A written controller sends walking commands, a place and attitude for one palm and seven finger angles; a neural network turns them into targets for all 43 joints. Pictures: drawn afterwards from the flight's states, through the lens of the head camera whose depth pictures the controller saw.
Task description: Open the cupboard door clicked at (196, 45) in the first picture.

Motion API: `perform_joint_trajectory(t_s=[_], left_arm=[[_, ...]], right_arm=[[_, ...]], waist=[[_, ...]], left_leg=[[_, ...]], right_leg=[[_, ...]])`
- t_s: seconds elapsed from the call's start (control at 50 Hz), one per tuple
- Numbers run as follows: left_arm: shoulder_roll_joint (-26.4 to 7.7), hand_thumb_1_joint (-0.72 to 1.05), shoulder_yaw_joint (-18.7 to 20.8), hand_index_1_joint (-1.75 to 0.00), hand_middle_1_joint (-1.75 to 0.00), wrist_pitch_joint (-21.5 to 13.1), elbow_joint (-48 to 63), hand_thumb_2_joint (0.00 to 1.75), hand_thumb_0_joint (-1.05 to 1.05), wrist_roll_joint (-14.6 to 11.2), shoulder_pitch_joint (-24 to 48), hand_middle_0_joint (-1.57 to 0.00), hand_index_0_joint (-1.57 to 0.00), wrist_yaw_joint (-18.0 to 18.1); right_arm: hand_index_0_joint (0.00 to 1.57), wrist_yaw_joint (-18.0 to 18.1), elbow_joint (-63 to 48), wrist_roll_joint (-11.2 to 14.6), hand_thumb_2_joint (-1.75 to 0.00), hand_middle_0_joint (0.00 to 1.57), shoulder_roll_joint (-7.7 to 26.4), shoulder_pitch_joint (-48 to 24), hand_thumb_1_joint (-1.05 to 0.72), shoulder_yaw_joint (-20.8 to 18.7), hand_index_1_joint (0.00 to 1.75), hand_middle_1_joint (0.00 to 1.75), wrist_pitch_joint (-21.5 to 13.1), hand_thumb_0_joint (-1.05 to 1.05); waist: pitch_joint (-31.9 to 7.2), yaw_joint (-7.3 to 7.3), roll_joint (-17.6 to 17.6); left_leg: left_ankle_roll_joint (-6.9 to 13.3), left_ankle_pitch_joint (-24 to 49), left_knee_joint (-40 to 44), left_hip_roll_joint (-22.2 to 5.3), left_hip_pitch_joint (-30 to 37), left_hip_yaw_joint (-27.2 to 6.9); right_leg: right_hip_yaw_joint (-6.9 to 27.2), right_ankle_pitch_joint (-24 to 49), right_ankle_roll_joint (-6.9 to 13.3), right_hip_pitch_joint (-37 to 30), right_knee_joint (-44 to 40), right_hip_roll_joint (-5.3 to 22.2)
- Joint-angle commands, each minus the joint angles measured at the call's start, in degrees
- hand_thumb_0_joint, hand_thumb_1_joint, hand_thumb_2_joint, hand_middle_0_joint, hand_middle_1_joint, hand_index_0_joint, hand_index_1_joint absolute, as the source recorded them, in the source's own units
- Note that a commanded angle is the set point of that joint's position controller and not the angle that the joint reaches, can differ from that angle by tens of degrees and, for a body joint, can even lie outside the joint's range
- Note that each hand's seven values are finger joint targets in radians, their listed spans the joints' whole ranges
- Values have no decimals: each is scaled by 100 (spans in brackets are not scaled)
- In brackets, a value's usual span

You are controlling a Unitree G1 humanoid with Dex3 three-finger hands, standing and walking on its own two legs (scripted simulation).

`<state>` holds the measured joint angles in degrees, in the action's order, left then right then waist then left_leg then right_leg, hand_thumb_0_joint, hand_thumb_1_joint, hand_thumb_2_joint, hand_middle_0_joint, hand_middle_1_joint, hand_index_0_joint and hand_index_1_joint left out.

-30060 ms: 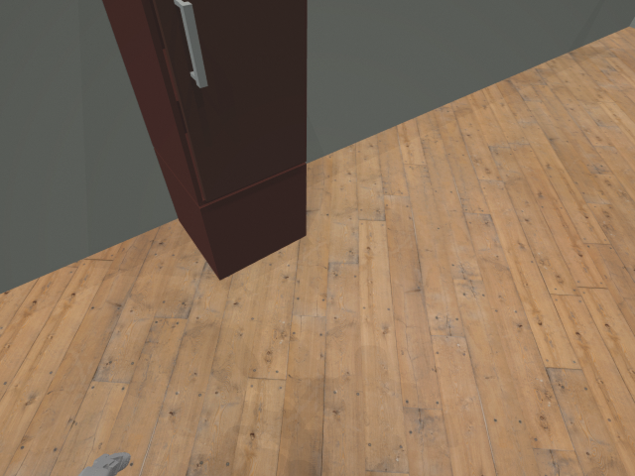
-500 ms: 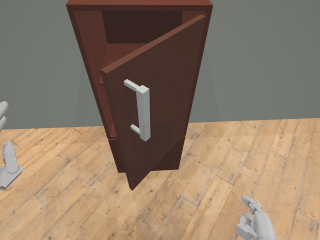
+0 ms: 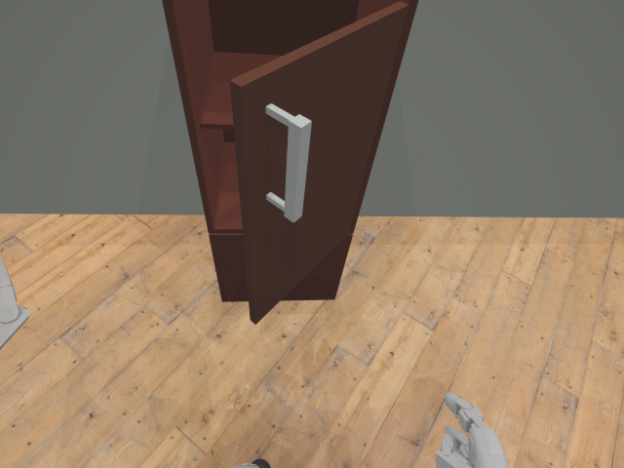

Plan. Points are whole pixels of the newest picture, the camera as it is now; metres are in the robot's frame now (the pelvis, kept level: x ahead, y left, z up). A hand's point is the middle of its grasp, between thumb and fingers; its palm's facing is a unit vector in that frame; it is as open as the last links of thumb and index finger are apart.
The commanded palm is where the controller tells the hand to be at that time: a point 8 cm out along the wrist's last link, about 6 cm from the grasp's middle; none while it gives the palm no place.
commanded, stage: step back with the hand held close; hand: left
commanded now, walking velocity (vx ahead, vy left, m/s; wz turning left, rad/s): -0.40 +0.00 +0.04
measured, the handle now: (285, 167) +0.47 +0.09 +0.12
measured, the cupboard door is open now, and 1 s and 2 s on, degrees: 47 47 47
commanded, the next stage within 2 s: stop stepping back and stand still in 0.06 s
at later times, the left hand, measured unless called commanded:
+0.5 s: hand out of the picture +0.10 +0.24 +0.15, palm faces +0.47 -0.80 -0.37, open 7.4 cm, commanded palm +0.04 +0.28 +0.18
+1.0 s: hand out of the picture +0.03 +0.24 +0.16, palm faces +0.47 -0.79 -0.38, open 7.5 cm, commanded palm -0.04 +0.29 +0.18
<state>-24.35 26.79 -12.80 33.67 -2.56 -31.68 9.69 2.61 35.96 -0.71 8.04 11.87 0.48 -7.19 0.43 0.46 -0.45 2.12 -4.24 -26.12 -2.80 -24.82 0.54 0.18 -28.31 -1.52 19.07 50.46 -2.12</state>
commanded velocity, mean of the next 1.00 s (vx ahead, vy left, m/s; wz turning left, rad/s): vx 0.10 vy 0.02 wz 0.01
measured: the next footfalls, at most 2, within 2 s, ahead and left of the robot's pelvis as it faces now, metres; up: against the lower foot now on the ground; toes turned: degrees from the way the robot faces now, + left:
right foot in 0.14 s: -0.09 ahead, -0.09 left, +0.00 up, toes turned -2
left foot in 0.40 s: -0.04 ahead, +0.07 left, +0.00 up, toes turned +2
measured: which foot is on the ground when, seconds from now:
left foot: down 0.00-0.18, up 0.20-0.38, down 0.40-0.70, up 0.72-0.96, down 0.98-1.00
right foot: up 0.00-0.12, down 0.14-1.00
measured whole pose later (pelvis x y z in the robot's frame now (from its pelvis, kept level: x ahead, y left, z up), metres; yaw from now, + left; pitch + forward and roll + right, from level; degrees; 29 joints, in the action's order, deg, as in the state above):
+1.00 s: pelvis -0.16 -0.01 -0.01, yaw +2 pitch +0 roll +0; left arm -19.8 20.6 -11.5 26.7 -1.1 -28.4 9.4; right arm 6.0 38.2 -0.8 14.4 16.0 -1.2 -6.9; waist -1.3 -0.1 -0.7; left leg 0.3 -14.0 -29.6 -3.7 -15.2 2.0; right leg -4.8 -17.5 1.2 14.5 32.2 0.9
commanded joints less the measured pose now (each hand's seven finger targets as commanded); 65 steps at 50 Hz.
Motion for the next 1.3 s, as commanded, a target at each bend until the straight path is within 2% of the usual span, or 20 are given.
perform_joint_trajectory(t_s=[0.0, 0.08, 0.16, 0.2, 0.26, 0.36, 0.42, 0.46, 0.54, 0.62, 0.64, 0.68, 0.7, 0.8, 0.9, 0.98, 1.12, 1.2, 1.22, 1.28], left_arm=[[-780, 90, 263, -30, -30, -181, 1118, 90, 0, -109, 221, -20, -20, 6], [-1204, 90, 651, -30, -30, -290, 1451, 90, 0, -266, -106, -20, -20, -92], [-1755, 90, 1263, -30, -30, -494, 1219, 90, 0, -317, -361, -20, -20, -55], [-1361, 90, 1089, -30, -30, -238, 697, 90, 0, -182, -788, -20, -20, -103], [-1066, 90, 755, -30, -30, -35, 340, 90, 0, -146, -471, -20, -20, -69], [-838, 90, 126, -30, -30, 7, -12, 90, 0, -68, 577, -20, -20, 20], [-1043, 90, 163, -30, -30, -96, 484, 90, 0, 5, 769, -20, -20, 34], [-1122, 90, 217, -30, -30, -150, 929, 90, 0, 54, 625, -20, -20, 48], [-1130, 90, 455, -30, -30, -186, 1001, 90, 0, 79, 561, -20, -20, 62], [-1067, 90, 628, -30, -30, -99, 373, 90, 0, 33, -263, -20, -20, 55], [-956, 90, 523, -30, -30, -92, 236, 90, 0, 26, -284, -20, -20, 25], [-977, 90, 429, -30, -30, -86, 201, 90, 0, 12, 17, -20, -20, -41], [-906, 90, 322, -30, -30, -146, 326, 90, 0, -5, 413, -20, -20, -36], [-751, 90, -5, -30, -30, -267, -229, 90, 0, 132, 1128, -20, -20, -70], [-844, 90, 61, -30, -30, -250, 433, 90, 0, 165, 1061, -20, -20, 93], [-1077, 90, 413, -30, -30, -402, 1376, 90, 0, 97, 818, -20, -20, 131], [-909, 90, 483, -30, -30, -215, 547, 90, 0, 62, -124, -20, -20, -32], [-1006, 90, 587, -30, -30, -165, 277, 90, 0, -39, -177, -20, -20, -32], [-101, 90, -1868, -30, -30, 736, -3897, 90, 0, 530, 890, -20, -20, -715], [477, 90, -1857, -30, -30, 1204, -4190, 90, 0, 486, 928, -20, -20, -918]], right_arm=[[20, 45, -748, -4, -90, 20, 1111, -422, -90, -368, 30, 30, -328, 0], [20, 16, -859, 24, -90, 20, 1037, -629, -90, -297, 30, 30, -219, 0], [20, 44, -981, 117, -90, 20, 881, -878, -90, -184, 30, 30, -11, 0], [20, 71, -1033, 248, -90, 20, 858, -756, -90, -204, 30, 30, 51, 0], [20, 168, -1011, 192, -90, 20, 902, -810, -90, -149, 30, 30, 122, 0], [20, 244, -837, 163, -90, 20, 1189, -439, -90, -267, 30, 30, -20, 0], [20, 253, -997, 219, -90, 20, 1358, -364, -90, -349, 30, 30, -55, 0], [20, 188, -1041, 108, -90, 20, 1188, -274, -90, -232, 30, 30, -91, 0], [20, 136, -956, 34, -90, 20, 1090, -463, -90, -209, 30, 30, -295, 0], [20, 166, -1026, 38, -90, 20, 1096, -525, -90, -234, 30, 30, -174, 0], [20, 169, -1031, 43, -90, 20, 1055, -559, -90, -252, 30, 30, -94, 0], [20, 141, -975, 40, -90, 20, 1063, -504, -90, -359, 30, 30, 53, 0], [20, 142, -860, 29, -90, 20, 1140, -514, -90, -392, 30, 30, 7, 0], [20, 201, -657, 15, -90, 20, 1005, -410, -90, -225, 30, 30, -70, 0], [20, 392, -703, -40, -90, 20, 1015, -395, -90, -258, 30, 30, -324, 0], [20, 289, -926, 6, -90, 20, 1139, -253, -90, -303, 30, 30, -356, 0], [20, 68, -844, 107, -90, 20, 1111, -290, -90, -308, 30, 30, -374, 0], [20, 29, -849, 153, -90, 20, 957, -290, -90, -367, 30, 30, -245, 0], [20, -466, 387, 37, -90, 20, 1475, -815, -90, -530, 30, 30, -425, 0], [20, -387, 312, 89, -90, 20, 830, 203, -90, -312, 30, 30, 489, 0]], waist=[[-1040, -77, 1428], [-1418, 79, 1300], [-1050, 202, -684], [-1256, 57, -1096], [-786, -70, -441], [-399, -165, -683], [-795, -92, 166], [-911, -109, 1263], [-114, -19, 1205], [-203, -12, 1158], [-167, -9, 720], [-20, 1, -1293], [236, -22, -1192], [111, -180, -482], [-107, -24, -343], [-496, -46, 1640], [-253, -46, 1120], [-387, -35, -1127], [-151, -201, -930], [-334, -283, -861]], left_leg=[[344, -611, 1519, -981, 1376, -1127], [-10, -74, 1154, -593, 1562, -678], [-343, -1987, -2228, 400, 223, 153], [-265, -1789, -2836, 398, -676, -105], [-251, -1188, -1922, 252, -217, 179], [26, -525, -196, 257, 1149, 172], [306, 1674, -23, -375, 2037, -429], [421, 3195, 142, -678, 2383, -1109], [512, -2082, 1751, -983, 289, -1571], [113, -3604, 1476, -497, -540, -796], [-16, -3494, 734, -207, -746, -536], [-235, -2271, -2677, 437, -947, 97], [-242, -2014, -3686, 327, -1224, -120], [-154, -1299, -2656, -83, -174, 90], [-39, -1327, -290, 223, 1303, 635], [681, 465, 829, -1503, 2433, -1970], [143, 342, -26, -745, 708, -57], [-241, -2154, -2309, 220, 59, 107], [-135, -2728, -2838, -523, -695, -354], [-265, -2309, -1998, -1, 90, 223]], right_leg=[[-335, -131, 71, -266, -1220, -205], [-419, 1090, 262, -1055, -3184, -131], [1157, 4661, 567, -503, -3520, 2013], [439, 6516, 153, -1469, -2550, 1674], [484, 5669, 701, -1232, -2545, 1616], [543, 4546, 256, -761, -2479, 1430], [211, 3907, -138, -567, -1746, 696], [-137, 1620, -20, 19, -1265, 319], [-101, 141, 116, -772, -975, 227], [-514, 316, 313, -1807, -2325, 47], [-136, 19, 473, -1833, -2773, 209], [2876, -2054, 1386, -583, -4404, 2043], [2974, -1447, 1501, -354, -4520, 2294], [1012, -644, 1019, 286, -4088, 1624], [667, -200, 891, -24, -3521, 1303], [-369, 200, 108, 890, -681, 141], [-473, 1641, 117, -1148, -2430, 161], [2037, 1921, 907, -971, -3638, 1774], [1262, 3447, 1083, -705, -2765, 2382], [271, 3670, 1092, -393, -2284, 1532]])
